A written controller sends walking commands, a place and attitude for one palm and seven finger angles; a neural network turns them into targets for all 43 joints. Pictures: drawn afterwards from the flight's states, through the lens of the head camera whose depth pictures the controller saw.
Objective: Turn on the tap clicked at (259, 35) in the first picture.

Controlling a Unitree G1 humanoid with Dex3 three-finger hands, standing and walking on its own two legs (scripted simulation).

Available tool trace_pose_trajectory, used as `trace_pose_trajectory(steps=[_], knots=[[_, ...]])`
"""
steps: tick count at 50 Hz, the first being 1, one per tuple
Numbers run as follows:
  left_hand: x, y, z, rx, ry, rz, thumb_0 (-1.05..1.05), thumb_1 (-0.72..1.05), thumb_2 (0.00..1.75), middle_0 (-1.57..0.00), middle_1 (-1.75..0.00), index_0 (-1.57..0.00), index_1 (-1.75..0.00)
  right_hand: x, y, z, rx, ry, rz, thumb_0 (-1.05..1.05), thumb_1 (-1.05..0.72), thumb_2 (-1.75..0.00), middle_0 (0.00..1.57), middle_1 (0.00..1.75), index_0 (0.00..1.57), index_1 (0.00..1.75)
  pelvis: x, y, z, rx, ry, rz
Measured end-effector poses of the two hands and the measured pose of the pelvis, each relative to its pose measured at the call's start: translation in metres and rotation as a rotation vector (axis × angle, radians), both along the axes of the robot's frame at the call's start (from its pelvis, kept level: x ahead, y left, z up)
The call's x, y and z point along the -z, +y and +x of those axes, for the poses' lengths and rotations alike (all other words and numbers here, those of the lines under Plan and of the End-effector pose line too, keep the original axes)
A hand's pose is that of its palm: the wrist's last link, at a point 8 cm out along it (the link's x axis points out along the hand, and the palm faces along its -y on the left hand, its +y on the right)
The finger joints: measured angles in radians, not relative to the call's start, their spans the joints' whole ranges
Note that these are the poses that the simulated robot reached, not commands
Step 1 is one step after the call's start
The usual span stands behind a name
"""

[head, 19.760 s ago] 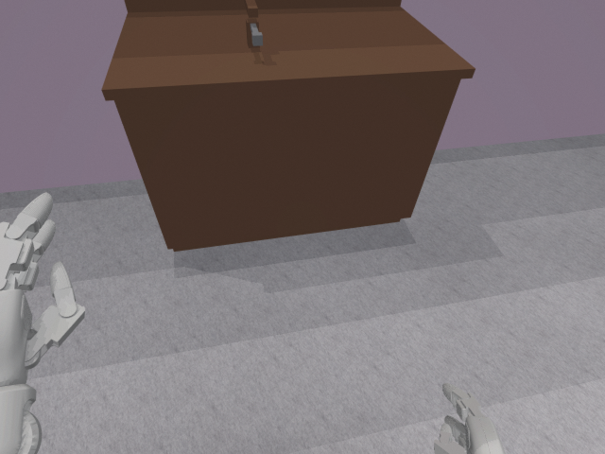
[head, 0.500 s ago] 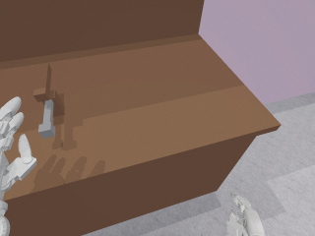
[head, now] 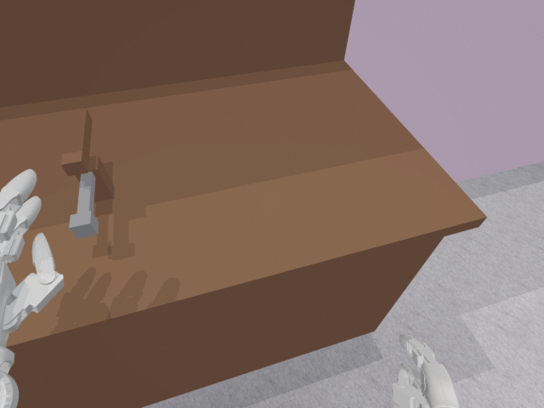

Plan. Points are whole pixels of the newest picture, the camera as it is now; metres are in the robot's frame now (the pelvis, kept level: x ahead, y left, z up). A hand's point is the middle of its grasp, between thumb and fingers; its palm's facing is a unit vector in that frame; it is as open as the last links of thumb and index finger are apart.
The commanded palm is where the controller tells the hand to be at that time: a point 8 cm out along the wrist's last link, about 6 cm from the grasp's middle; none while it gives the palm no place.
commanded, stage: shuffle to correct the standing spot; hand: left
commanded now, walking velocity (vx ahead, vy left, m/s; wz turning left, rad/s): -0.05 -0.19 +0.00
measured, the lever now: (84, 225) +0.34 +0.30 +0.08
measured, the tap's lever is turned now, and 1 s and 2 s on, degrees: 0 0 0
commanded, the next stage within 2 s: come to a stop and stand still in 0.54 s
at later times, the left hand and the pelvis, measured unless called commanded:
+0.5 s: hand (64, 278) +0.22 +0.24 +0.16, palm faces +0.35 -0.86 -0.37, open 7.4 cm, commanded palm +0.16 +0.28 +0.18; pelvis +0.00 +0.00 +0.00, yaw +0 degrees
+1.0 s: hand (62, 306) +0.19 +0.23 +0.14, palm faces +0.23 -0.88 -0.42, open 7.4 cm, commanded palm +0.14 +0.30 +0.18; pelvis -0.02 +0.02 +0.00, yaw -1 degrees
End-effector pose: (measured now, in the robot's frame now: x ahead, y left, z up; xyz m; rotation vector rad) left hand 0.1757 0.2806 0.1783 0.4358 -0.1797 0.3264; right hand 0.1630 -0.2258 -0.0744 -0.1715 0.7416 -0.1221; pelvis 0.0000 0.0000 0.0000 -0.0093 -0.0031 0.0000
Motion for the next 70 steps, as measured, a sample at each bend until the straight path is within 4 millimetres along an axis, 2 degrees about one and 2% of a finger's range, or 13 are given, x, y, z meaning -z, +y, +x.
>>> trace_pose_trajectory(steps=[13,24,34,37,39,42,46,48,50,56,60,67,70], knots=[[-0.006,0.0,-0.001,0.003,-0.008,0.02,0.01,0.89,0.9,-0.21,-0.3,-0.21,-0.3,0.0,0.005,0.001,-0.009,-0.007,0.012,0.02,-0.91,-0.9,0.2,0.3,0.2,0.3,-0.001,0.001,0.0,-0.003,0.003,0.003],[0.003,-0.004,0.001,-0.009,0.007,-0.017,0.01,0.89,0.9,-0.21,-0.3,-0.21,-0.3,0.003,-0.001,0.002,-0.009,0.004,0.005,0.02,-0.91,-0.9,0.2,0.3,0.2,0.3,0.001,-0.002,0.003,-0.007,0.007,0.002],[-0.006,-0.005,0.008,0.01,-0.015,0.023,0.01,0.89,0.9,-0.21,-0.3,-0.21,-0.3,0.001,-0.004,0.008,-0.002,-0.003,0.001,0.02,-0.91,-0.9,0.2,0.3,0.2,0.3,0.0,-0.003,0.006,-0.006,0.007,0.003],[-0.03,0.018,0.02,0.015,-0.087,0.19,0.01,0.89,0.9,-0.22,-0.3,-0.21,-0.3,0.001,-0.005,0.002,-0.043,0.003,-0.028,0.02,-0.91,-0.9,0.2,0.3,0.2,0.3,-0.001,-0.008,0.001,-0.011,0.011,0.011],[-0.035,0.036,0.025,-0.033,-0.125,0.194,0.01,0.89,0.9,-0.22,-0.3,-0.21,-0.3,-0.001,-0.007,-0.003,-0.052,-0.001,-0.025,0.02,-0.91,-0.9,0.2,0.3,0.2,0.3,-0.001,-0.008,-0.004,0.006,0.012,0.016],[-0.023,0.035,0.024,-0.039,-0.097,0.142,0.01,0.9,0.9,-0.21,-0.3,-0.2,-0.3,0.0,-0.013,-0.01,-0.034,-0.043,-0.018,0.02,-0.91,-0.9,0.2,0.3,0.2,0.3,0.001,0.001,-0.012,0.027,0.01,0.021],[0.008,0.0,0.007,0.074,0.008,0.058,0.01,0.9,0.9,-0.2,-0.3,-0.2,-0.3,0.005,-0.013,-0.022,0.013,-0.073,-0.007,0.02,-0.91,-0.9,0.2,0.3,0.2,0.3,0.005,0.013,-0.018,0.03,-0.01,0.022],[0.016,-0.007,-0.005,0.119,0.037,0.035,0.01,0.9,0.9,-0.21,-0.3,-0.2,-0.3,0.005,-0.008,-0.03,0.03,-0.062,-0.013,0.02,-0.91,-0.9,0.2,0.3,0.2,0.3,0.005,0.017,-0.021,0.026,-0.016,0.019],[0.017,-0.001,-0.015,0.123,0.03,0.033,0.01,0.89,0.9,-0.21,-0.3,-0.21,-0.3,0.002,0.0,-0.038,0.034,-0.042,-0.024,0.02,-0.91,-0.9,0.2,0.3,0.2,0.3,0.003,0.02,-0.024,0.026,-0.017,0.018],[-0.005,0.049,-0.034,-0.004,-0.148,0.04,0.01,0.89,0.9,-0.22,-0.3,-0.22,-0.3,-0.007,0.033,-0.05,-0.025,-0.039,-0.067,0.02,-0.91,-0.9,0.2,0.3,0.2,0.3,0.002,0.037,-0.035,0.018,-0.027,-0.003],[-0.007,0.07,-0.038,-0.051,-0.199,-0.009,0.01,0.89,0.9,-0.21,-0.3,-0.21,-0.3,-0.013,0.057,-0.051,-0.048,-0.063,-0.048,0.02,-0.91,-0.9,0.2,0.3,0.2,0.3,-0.002,0.054,-0.04,0.031,-0.043,-0.001],[0.009,0.077,-0.034,0.003,-0.131,-0.034,0.01,0.9,0.9,-0.2,-0.3,-0.2,-0.3,-0.019,0.092,-0.048,-0.075,-0.11,-0.008,0.02,-0.9,-0.9,0.2,0.3,0.2,0.3,-0.002,0.076,-0.045,0.026,-0.056,0.0],[0.008,0.081,-0.033,0.018,-0.123,-0.01,0.01,0.89,0.9,-0.21,-0.3,-0.2,-0.3,-0.02,0.101,-0.047,-0.082,-0.109,-0.002,0.02,-0.9,-0.9,0.2,0.3,0.2,0.3,-0.002,0.08,-0.044,0.024,-0.056,-0.003]])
